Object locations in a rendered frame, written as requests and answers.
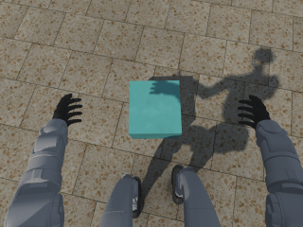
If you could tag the right robot upper arm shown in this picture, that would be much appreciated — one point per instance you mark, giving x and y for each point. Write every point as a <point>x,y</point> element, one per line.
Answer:
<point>283,210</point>

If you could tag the robot left thigh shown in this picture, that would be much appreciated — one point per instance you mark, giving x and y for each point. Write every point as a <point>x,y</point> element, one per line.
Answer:
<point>118,211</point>

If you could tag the left robot hand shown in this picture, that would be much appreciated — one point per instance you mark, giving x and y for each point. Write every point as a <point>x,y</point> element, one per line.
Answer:
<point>62,109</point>

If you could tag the left robot upper arm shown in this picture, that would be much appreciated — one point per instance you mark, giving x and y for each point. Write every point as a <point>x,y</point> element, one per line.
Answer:
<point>37,210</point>

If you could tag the robot right forearm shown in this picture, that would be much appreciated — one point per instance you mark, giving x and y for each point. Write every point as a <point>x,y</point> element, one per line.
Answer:
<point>284,172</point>

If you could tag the right robot hand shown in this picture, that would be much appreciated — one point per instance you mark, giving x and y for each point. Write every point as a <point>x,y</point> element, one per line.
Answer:
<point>259,111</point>

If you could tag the robot left forearm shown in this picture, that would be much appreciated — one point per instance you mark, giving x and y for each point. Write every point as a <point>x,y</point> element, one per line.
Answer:
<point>44,166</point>

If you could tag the carton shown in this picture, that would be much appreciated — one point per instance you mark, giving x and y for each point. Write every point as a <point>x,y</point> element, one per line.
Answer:
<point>155,109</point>

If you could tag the robot right shin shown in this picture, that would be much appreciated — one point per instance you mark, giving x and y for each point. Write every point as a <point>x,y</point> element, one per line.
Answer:
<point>186,168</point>

